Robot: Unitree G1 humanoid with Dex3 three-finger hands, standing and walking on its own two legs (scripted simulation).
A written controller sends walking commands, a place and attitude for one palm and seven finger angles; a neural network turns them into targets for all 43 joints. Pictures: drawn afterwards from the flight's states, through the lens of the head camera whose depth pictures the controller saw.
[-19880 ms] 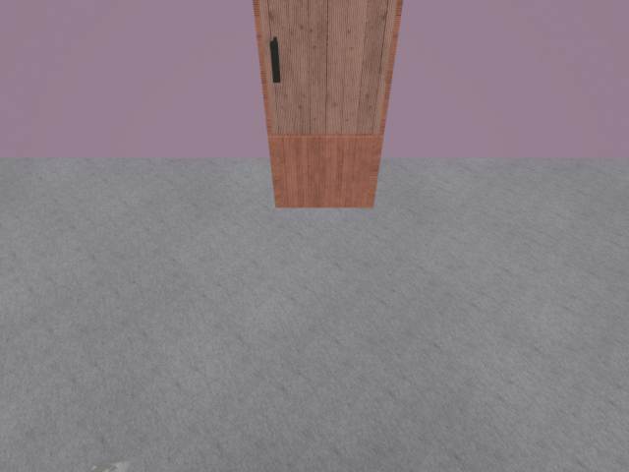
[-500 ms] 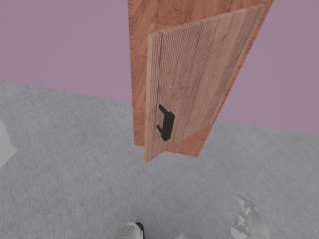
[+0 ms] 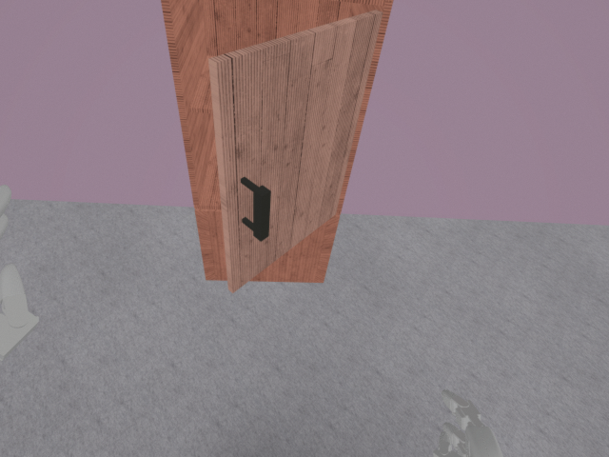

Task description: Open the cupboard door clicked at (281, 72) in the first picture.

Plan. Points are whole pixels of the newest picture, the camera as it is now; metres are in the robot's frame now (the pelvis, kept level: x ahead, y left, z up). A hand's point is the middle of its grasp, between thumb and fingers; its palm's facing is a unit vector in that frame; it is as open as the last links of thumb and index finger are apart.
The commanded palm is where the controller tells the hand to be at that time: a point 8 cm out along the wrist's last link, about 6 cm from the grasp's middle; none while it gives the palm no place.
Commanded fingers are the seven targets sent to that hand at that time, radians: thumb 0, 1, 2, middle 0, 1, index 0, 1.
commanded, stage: stop stepping back and stand still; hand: left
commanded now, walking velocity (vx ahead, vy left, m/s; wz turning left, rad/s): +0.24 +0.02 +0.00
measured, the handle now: (254, 208) +0.58 +0.10 -0.05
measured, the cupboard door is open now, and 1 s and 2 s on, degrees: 45 45 45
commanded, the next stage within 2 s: let the arm hang, fingers relaxed in 1.08 s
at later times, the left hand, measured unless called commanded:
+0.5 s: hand out of the picture +0.15 +0.27 +0.17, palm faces +0.45 -0.77 -0.44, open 7.4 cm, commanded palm +0.09 +0.31 +0.17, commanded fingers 0.00 0.90 0.90 -0.20 -0.30 -0.20 -0.30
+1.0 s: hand out of the picture +0.17 +0.29 +0.15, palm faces +0.39 -0.78 -0.49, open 7.4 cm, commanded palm +0.10 +0.33 +0.17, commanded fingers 0.00 0.90 0.90 -0.20 -0.30 -0.20 -0.30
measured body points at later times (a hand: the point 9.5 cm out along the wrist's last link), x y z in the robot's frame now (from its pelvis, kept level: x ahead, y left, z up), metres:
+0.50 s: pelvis -0.05 +0.01 -0.01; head -0.06 +0.02 +0.44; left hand +0.12 +0.31 +0.19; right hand +0.09 -0.25 -0.09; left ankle -0.06 +0.14 -0.74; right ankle -0.04 -0.07 -0.74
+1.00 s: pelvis -0.04 +0.03 +0.00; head -0.02 +0.03 +0.45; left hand +0.14 +0.33 +0.18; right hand +0.14 -0.20 -0.09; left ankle -0.05 +0.14 -0.74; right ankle -0.04 -0.07 -0.74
